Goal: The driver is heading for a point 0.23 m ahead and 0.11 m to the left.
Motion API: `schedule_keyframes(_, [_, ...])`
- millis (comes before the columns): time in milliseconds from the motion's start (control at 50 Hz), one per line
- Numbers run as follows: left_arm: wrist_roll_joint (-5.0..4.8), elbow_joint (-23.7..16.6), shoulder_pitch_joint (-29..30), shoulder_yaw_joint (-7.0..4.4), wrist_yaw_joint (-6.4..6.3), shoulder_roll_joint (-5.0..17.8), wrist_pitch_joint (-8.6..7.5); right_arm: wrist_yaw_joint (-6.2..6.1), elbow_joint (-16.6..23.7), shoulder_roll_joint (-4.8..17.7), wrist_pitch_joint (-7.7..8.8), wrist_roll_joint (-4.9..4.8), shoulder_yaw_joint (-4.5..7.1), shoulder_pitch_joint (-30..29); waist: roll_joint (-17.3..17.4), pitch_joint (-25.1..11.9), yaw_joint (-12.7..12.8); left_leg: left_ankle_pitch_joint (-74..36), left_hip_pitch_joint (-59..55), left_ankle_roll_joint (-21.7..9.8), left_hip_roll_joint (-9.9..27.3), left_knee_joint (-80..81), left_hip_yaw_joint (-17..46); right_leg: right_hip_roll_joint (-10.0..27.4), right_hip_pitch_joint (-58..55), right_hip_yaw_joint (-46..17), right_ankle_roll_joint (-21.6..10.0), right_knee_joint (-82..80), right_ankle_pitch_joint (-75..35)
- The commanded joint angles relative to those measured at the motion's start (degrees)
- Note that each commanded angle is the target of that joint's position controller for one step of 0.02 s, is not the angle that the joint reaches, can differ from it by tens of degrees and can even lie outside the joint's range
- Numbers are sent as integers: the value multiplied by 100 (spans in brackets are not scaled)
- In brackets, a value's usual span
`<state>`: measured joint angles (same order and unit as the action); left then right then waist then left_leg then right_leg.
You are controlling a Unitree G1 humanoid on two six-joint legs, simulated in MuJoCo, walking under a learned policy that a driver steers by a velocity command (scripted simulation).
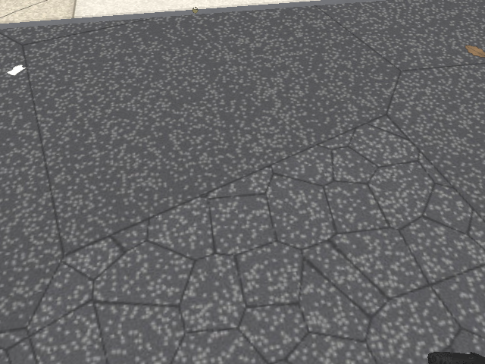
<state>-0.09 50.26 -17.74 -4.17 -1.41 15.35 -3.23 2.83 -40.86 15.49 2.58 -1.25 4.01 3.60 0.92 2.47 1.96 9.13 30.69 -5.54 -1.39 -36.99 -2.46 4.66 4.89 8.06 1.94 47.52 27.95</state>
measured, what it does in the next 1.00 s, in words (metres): walks ahead: right foot, then left foot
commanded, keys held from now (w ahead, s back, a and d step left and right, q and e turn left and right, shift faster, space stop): w+q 0.02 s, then no key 0.98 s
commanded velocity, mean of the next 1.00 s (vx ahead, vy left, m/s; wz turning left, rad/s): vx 0.13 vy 0.00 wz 0.14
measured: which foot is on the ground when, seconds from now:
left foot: down 0.00-0.44, up 0.46-0.62, down 0.64-1.00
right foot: up 0.00-0.38, down 0.40-1.00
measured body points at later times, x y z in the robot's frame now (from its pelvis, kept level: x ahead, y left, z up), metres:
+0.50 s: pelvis +0.20 -0.02 +0.01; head +0.23 -0.02 +0.46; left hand +0.34 +0.25 -0.09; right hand +0.34 -0.27 -0.11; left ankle +0.12 +0.08 -0.70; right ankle +0.31 -0.11 -0.71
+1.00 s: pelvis +0.25 +0.00 +0.02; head +0.26 +0.01 +0.47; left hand +0.33 +0.27 -0.12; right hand +0.32 -0.24 -0.13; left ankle +0.18 +0.12 -0.71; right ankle +0.31 -0.12 -0.71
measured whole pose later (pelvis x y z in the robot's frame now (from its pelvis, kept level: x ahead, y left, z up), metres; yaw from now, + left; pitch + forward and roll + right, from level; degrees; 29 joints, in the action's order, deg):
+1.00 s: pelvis +0.25 +0.00 +0.02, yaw +7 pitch -1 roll +0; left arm 0.1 55.0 -6.8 -2.8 -1.4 12.8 0.3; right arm -1.7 -56.1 11.6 0.7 0.2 2.2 14.8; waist -0.2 1.9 -0.3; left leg 21.6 8.6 0.1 -0.1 -31.2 1.3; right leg 0.2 18.2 -0.6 0.5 30.7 11.5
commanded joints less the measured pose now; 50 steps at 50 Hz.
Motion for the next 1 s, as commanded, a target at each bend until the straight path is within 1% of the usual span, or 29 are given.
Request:
schedule_keyframes(20, [-197,-872,479,-64,149,758,-498,-105,-34,1231,57,65,371,2031,597,-2015,-973,313,-5309,-1596,1892,1869,4199,-391,4318,-1369,-164,3350,170])
schedule_keyframes(40, [-209,-895,636,-29,134,707,-547,-121,28,1020,83,58,307,1582,292,-1366,-756,-623,-4373,-1375,1722,1825,3315,-140,4228,-1264,-226,2943,-300])
schedule_keyframes(60, [-73,-814,646,-60,73,724,-520,-136,128,809,85,63,238,1086,-35,-911,-479,-1792,-3396,-1186,1523,1791,2578,92,3852,-1169,-171,2501,-575])
schedule_keyframes(80, [10,-781,560,-117,33,791,-437,-155,214,622,87,113,173,801,18,-744,-259,-2688,-2672,-1082,1356,1835,2093,229,3342,-1154,-123,2226,-672])
schedule_keyframes(120, [38,-748,300,-111,9,635,-244,-175,233,621,106,163,165,670,134,-743,-32,-3699,-1969,-1056,1187,1946,1632,216,2805,-1066,-4,1906,-805])
schedule_keyframes(180, [72,-809,425,-36,-41,411,-120,-265,118,786,119,140,196,743,248,-741,-3,-4367,-1691,-933,962,1988,1030,52,2716,-927,124,917,-1556])
schedule_keyframes(240, [56,-882,893,36,16,310,-134,-345,13,738,28,87,167,838,398,-842,-231,-3851,-1771,-649,745,1925,726,-101,2350,-876,96,-406,-2766])
schedule_keyframes(300, [26,-926,1187,24,111,415,-160,-368,-142,710,-29,117,125,989,429,-830,-399,-3195,-2065,-605,940,1824,953,-193,2144,-980,32,-1090,-3216])
schedule_keyframes(340, [70,-956,1270,-11,155,524,-179,-362,-225,664,-43,131,95,962,436,-721,-392,-3033,-2274,-584,1097,1559,1187,-224,2145,-1036,-100,-1384,-2885])
schedule_keyframes(380, [133,-871,1013,-53,181,584,-221,-370,-280,595,-58,94,57,843,378,-707,-178,-2757,-2348,-419,1040,1080,1315,-308,1729,-977,-305,-2008,-2998])
schedule_keyframes(400, [184,-791,812,-80,169,671,-249,-371,-319,528,-47,106,34,949,213,-785,-117,-2431,-2257,-207,771,742,1245,-219,1170,-1057,-447,-2364,-4193])
schedule_keyframes(420, [256,-822,753,-115,131,951,-264,-363,-292,413,4,228,4,1229,-251,-1068,-323,-1520,-1859,52,316,216,1058,336,328,-1565,-702,-2076,-6330])
schedule_keyframes(440, [303,-807,690,-58,97,807,-206,-374,-473,164,24,217,-67,1960,-1033,-1626,-532,287,-1126,413,-15,-473,915,1108,-738,-2279,-1535,-1790,-7236])
schedule_keyframes(460, [184,-753,595,52,86,314,-102,-380,-520,326,-32,201,-66,1809,-1308,-1862,-304,1870,-1015,634,-5,-838,791,1454,-714,-2805,-1920,-2027,-6726])
schedule_keyframes(480, [127,-705,616,138,111,154,-34,-382,-437,499,-144,140,-13,1478,-1185,-1637,-224,2657,-836,720,79,-1042,811,1454,-440,-3003,-1920,-2272,-5660])
schedule_keyframes(500, [129,-674,685,129,130,263,26,-413,-417,467,-281,94,-2,1265,-995,-1459,-217,2765,-706,770,157,-1157,801,1411,-204,-3135,-1805,-2496,-4399])
schedule_keyframes(520, [124,-700,886,88,137,446,69,-436,-434,493,-414,100,20,1157,-865,-1189,-224,2531,-751,815,248,-1156,801,1340,247,-3087,-1657,-2755,-3412])
schedule_keyframes(540, [136,-742,1176,57,118,573,98,-453,-475,489,-511,111,37,1153,-881,-1011,-323,2218,-971,825,352,-932,792,1202,698,-2900,-1459,-2937,-2628])
schedule_keyframes(580, [111,-789,1690,60,86,522,198,-462,-701,226,-545,138,-13,1400,-910,-763,-570,1109,-1819,742,279,298,513,635,1484,-2170,-1037,-3045,-1544])
schedule_keyframes(600, [82,-719,1594,63,72,474,232,-448,-832,187,-528,177,-9,1509,-894,-762,-575,496,-2173,685,143,688,340,413,1643,-1883,-869,-3029,-1043])
schedule_keyframes(620, [64,-614,1388,82,66,398,232,-432,-865,260,-522,251,9,1489,-778,-728,-505,289,-2301,605,185,818,366,260,1736,-1702,-657,-3016,-456])
schedule_keyframes(640, [76,-545,1288,97,69,367,223,-439,-786,390,-517,285,18,1350,-613,-534,-393,533,-2112,466,423,1069,616,134,1780,-1589,-467,-2938,13])
schedule_keyframes(660, [76,-566,1257,70,66,404,219,-451,-832,599,-491,231,65,1276,-124,-275,-192,1457,-1386,291,448,1139,709,-114,1467,-1308,-336,-2826,-131])
schedule_keyframes(680, [104,-546,1378,82,49,364,200,-454,-838,444,-416,204,32,1139,21,-184,-211,1808,-954,267,452,1324,752,-169,1031,-1219,-287,-2538,-576])
schedule_keyframes(700, [95,-514,1375,89,30,286,181,-464,-863,331,-335,219,-5,1029,132,-207,-151,1693,-838,329,481,1435,772,-177,785,-1186,-330,-2342,-1017])
schedule_keyframes(720, [79,-447,1327,91,6,241,174,-468,-890,335,-263,223,-4,967,193,-243,-118,1411,-855,398,478,1461,765,-169,649,-1170,-395,-2205,-1407])
schedule_keyframes(760, [58,-319,1223,76,-8,246,173,-459,-966,327,-147,204,-6,1026,170,-344,-129,855,-1039,467,463,1381,736,-204,534,-1109,-465,-2005,-2202])
schedule_keyframes(820, [30,-159,1195,63,8,225,197,-456,-1119,331,-115,163,-12,1230,82,-411,-183,384,-1223,466,428,1279,683,-216,423,-1073,-477,-1888,-2800])
schedule_keyframes(1000, [7,304,1205,28,-28,300,318,-478,-1413,262,-151,144,-63,1389,-58,-307,-233,-142,-1472,440,381,1263,586,-245,350,-1063,-412,-1858,-3095])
